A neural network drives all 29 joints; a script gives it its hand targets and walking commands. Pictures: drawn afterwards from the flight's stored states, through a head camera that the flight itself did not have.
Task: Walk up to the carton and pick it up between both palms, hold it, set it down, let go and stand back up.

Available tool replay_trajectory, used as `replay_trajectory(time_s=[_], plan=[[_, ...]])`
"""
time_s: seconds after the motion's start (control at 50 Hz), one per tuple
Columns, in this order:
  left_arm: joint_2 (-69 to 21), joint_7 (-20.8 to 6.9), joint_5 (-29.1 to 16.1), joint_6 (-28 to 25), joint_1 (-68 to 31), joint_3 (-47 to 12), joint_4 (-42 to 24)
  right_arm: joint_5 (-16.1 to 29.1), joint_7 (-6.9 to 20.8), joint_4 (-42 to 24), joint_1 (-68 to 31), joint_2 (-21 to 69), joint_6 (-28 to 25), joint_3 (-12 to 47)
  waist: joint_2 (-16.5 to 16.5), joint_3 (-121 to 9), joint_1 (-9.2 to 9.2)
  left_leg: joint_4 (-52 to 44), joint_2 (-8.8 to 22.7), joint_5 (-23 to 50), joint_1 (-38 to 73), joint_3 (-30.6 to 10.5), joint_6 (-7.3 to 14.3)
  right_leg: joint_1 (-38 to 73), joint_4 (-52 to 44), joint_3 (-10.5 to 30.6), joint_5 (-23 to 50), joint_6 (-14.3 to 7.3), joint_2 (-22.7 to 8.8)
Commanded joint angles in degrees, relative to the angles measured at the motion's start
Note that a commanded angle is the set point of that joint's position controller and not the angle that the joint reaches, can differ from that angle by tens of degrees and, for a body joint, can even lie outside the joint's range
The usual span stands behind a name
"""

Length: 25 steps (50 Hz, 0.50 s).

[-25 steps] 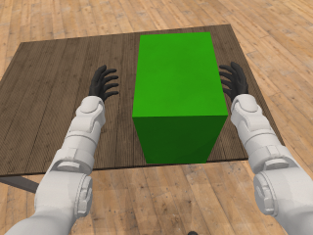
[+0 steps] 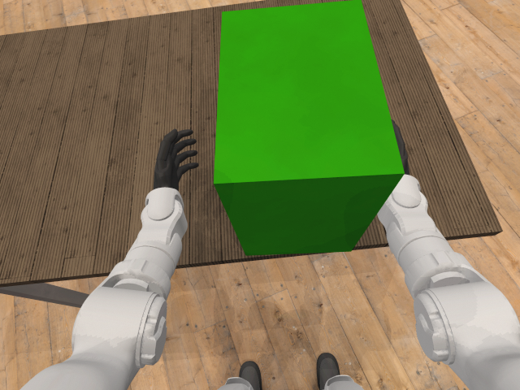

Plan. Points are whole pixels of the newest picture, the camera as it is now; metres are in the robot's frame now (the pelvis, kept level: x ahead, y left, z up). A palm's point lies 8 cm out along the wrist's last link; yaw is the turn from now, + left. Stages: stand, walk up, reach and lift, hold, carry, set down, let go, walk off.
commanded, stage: reach and lift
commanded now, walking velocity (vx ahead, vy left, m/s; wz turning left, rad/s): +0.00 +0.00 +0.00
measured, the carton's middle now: (294, 146) +0.49 -0.04 +0.01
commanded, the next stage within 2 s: none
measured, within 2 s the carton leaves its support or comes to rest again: leaves its support in 1.78 s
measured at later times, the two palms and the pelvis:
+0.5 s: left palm (189, 183) +0.43 +0.13 +0.01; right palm (376, 168) +0.43 -0.16 +0.01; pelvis +0.00 +0.00 +0.00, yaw +0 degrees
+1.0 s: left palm (186, 190) +0.41 +0.13 +0.01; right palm (372, 176) +0.42 -0.15 +0.01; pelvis +0.00 +0.00 +0.01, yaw +0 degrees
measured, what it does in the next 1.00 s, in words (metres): stands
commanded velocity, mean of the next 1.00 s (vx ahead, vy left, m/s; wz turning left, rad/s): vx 0.00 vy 0.00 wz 0.00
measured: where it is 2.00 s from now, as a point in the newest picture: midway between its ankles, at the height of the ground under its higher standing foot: outside the picture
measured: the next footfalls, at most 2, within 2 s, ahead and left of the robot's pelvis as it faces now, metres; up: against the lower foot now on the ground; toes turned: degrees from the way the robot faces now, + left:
none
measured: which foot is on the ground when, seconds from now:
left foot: down 0.00-1.00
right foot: down 0.00-1.00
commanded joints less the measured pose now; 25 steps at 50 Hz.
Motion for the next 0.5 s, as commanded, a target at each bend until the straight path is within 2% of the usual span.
replay_trajectory(time_s=[0.0,0.02,0.04,0.06,0.08,0.1,0.12,0.14,0.16,0.18,0.2,0.22,0.24,0.26,0.28,0.3,0.32,0.34,0.36,0.38,0.4,0.42,0.44,0.46,0.48], plan=[[2.1,-0.9,2.6,-5.4,-24.0,1.9,-10.3,-4.0,0.1,-8.7,-26.2,-8.9,-5.9,-3.4,-3.8,-57.8,-2.17,6.7,-1.1,31.2,29.9,1.3,-5.4,26.7,4.4,-3.0,25.5,-0.6,4.9],[2.1,-0.6,3.3,-4.9,-24.3,2.2,-8.0,-3.3,0.1,-9.4,-28.8,-7.9,-5.4,-2.3,-4.7,-56.4,-0.65,6.8,-0.9,30.1,28.8,1.6,-5.1,26.2,4.8,-3.3,23.6,-0.4,5.0],[3.6,-0.7,3.9,-4.6,-24.7,3.7,-8.3,-3.2,0.0,-9.5,-27.5,-8.4,-5.3,-1.6,-4.3,-54.4,0.18,6.3,-1.1,30.5,28.6,2.1,-4.7,26.6,5.2,-2.8,25.4,-0.1,4.8],[3.1,-0.8,4.1,-4.9,-25.5,4.4,-6.2,-3.1,0.4,-8.8,-28.7,-7.0,-5.0,-0.6,-5.8,-53.4,1.32,5.8,-1.4,28.0,27.2,1.9,-4.0,27.9,5.1,-2.0,24.5,-0.2,4.2],[2.2,-0.2,5.0,-5.0,-25.2,4.3,-9.0,-3.0,0.3,-6.3,-27.0,-6.6,-5.3,-1.3,-3.7,-53.3,0.84,6.0,-1.1,29.6,29.0,1.9,-4.7,25.6,5.3,-2.6,22.8,-0.5,4.5],[-0.7,-0.5,5.1,-4.6,-24.0,3.9,-8.4,-3.6,0.0,-8.0,-26.1,-4.0,-4.9,-0.9,-5.7,-51.0,-0.15,5.2,-1.0,28.1,30.1,1.6,-4.1,27.5,3.9,-3.0,22.0,-0.4,4.7],[0.4,0.1,6.5,-5.1,-24.0,5.1,-9.0,-3.5,0.1,-7.2,-27.3,-4.3,-4.7,-1.2,-5.8,-51.8,0.87,5.7,-0.7,27.6,28.7,1.5,-4.1,25.8,4.7,-2.6,20.6,-0.7,4.8],[0.0,0.1,6.3,-5.1,-22.9,5.3,-9.1,-3.2,0.3,-8.1,-27.3,-3.7,-4.7,0.5,-6.3,-52.1,2.04,5.0,-1.1,27.5,27.4,2.1,-3.8,27.3,4.5,-2.3,22.8,-0.5,4.5],[-1.5,-0.5,7.0,-5.4,-25.0,5.0,-7.9,-5.6,0.5,-8.0,-28.2,-1.7,-4.4,-0.7,-7.1,-51.0,1.25,4.2,-1.2,23.3,27.0,2.3,-2.9,26.9,4.4,-2.0,18.6,-0.5,4.3],[-1.3,-0.2,7.1,-6.3,-26.4,5.6,-8.6,-6.2,0.6,-6.2,-27.5,-0.4,-4.4,-1.3,-6.5,-49.1,1.03,4.1,-1.4,21.9,25.5,2.5,-2.9,28.5,4.4,-1.6,18.7,-0.3,3.8],[-2.5,-0.8,7.5,-6.2,-28.1,5.7,-6.3,-7.8,0.9,-7.5,-29.6,2.0,-4.2,-2.2,-7.2,-47.5,1.18,3.2,-1.4,19.6,24.1,2.6,-2.4,28.0,4.0,-1.6,16.1,-0.1,3.5],[-3.6,-0.1,9.8,-6.0,-29.0,6.1,-8.6,-9.1,0.5,-7.2,-29.3,4.6,-3.8,-2.9,-6.2,-47.2,0.61,2.7,-1.4,17.7,22.8,2.2,-2.3,29.2,3.9,-1.6,14.5,-0.5,3.2],[-1.5,0.4,9.9,-5.6,-26.5,7.0,-5.2,-7.9,0.2,-7.1,-28.5,1.5,-3.4,-3.6,-7.1,-44.6,0.69,2.1,-1.2,16.4,21.7,2.4,-2.3,29.7,3.9,-1.3,14.6,-0.3,3.5],[-3.6,-0.3,11.7,-5.5,-28.5,8.0,-7.0,-9.7,0.6,-6.7,-29.2,4.9,-3.5,-3.8,-6.1,-44.4,1.49,1.2,-1.7,15.6,21.8,3.1,-2.1,30.3,3.2,-1.4,12.9,-0.4,2.7],[-6.3,-0.3,11.3,-6.1,-27.9,6.8,-6.6,-10.1,0.6,-7.7,-28.4,8.8,-3.3,-3.0,-7.2,-44.2,0.62,2.1,-1.5,16.6,21.1,2.7,-1.9,31.1,3.9,-1.3,15.0,-0.6,2.8],[-9.0,-0.1,13.0,-6.3,-26.9,8.1,-7.1,-12.0,0.6,-6.5,-29.1,10.0,-4.2,-4.1,-7.2,-45.2,1.1,1.5,-1.3,17.4,22.0,2.8,-2.1,29.9,3.6,-1.5,15.0,-0.8,3.1],[-10.3,-0.5,14.8,-6.9,-28.6,8.2,-9.2,-13.7,1.1,-8.1,-28.6,10.7,-4.9,-4.7,-5.0,-47.3,0.72,1.5,-1.2,19.0,24.5,3.1,-2.7,29.9,3.8,-2.0,16.3,-0.6,3.1],[-9.0,-0.6,15.9,-6.9,-28.2,10.7,-6.6,-15.8,0.6,-7.8,-29.2,10.8,-4.9,-6.9,-7.6,-45.3,0.61,1.7,-1.3,16.6,22.4,3.2,-2.3,31.6,3.5,-1.6,14.8,-0.6,2.9],[-11.1,-1.2,16.8,-7.4,-27.6,10.7,-6.9,-17.3,0.8,-8.7,-29.2,13.3,-5.8,-6.2,-8.4,-44.3,0.61,1.9,-1.6,17.6,20.7,3.4,-2.5,34.6,4.0,-1.7,18.4,-0.4,2.8],[-12.0,-1.1,18.1,-7.0,-30.8,11.3,-6.1,-20.1,0.4,-8.7,-30.5,16.2,-5.4,-8.4,-9.9,-42.0,-1.24,0.5,-1.3,14.0,21.4,3.6,-1.5,33.9,2.6,-1.8,14.6,-0.3,2.7],[-12.2,-1.4,21.2,-7.0,-30.3,13.5,-5.5,-23.5,0.6,-7.4,-28.7,16.4,-5.6,-10.7,-8.9,-41.5,-0.81,-0.6,-1.7,13.2,21.2,4.0,-1.4,35.4,2.1,-1.9,15.5,0.2,2.2],[-16.3,-3.1,22.7,-7.2,-30.6,13.1,-5.3,-25.4,1.6,-6.4,-28.8,23.2,-5.0,-10.4,-9.6,-40.9,-1.41,-1.6,-2.0,11.5,18.9,4.4,-0.8,36.8,2.0,-1.7,16.4,0.0,1.7],[-22.7,-4.7,24.7,-6.9,-30.7,12.6,-4.9,-28.5,2.9,-8.1,-29.4,29.2,-6.0,-10.7,-9.0,-39.5,-1.31,-1.9,-1.9,13.1,20.7,4.1,-1.0,38.0,2.1,-2.2,17.2,-0.1,1.7],[-32.8,-6.7,26.6,-6.7,-32.6,9.9,-4.1,-31.7,5.0,-7.3,-30.4,39.0,-5.9,-11.0,-7.3,-37.4,-2.33,-2.1,-2.1,12.5,22.6,4.1,-1.4,37.5,1.8,-3.1,16.3,-0.4,2.2],[-38.6,-7.7,27.0,-8.2,-32.5,7.8,-3.2,-33.5,6.7,-6.9,-29.7,44.2,-7.2,-8.9,-5.7,-39.1,-1.89,-1.1,-2.1,17.0,24.3,4.3,-2.2,37.6,2.5,-3.8,20.1,-0.4,2.3]])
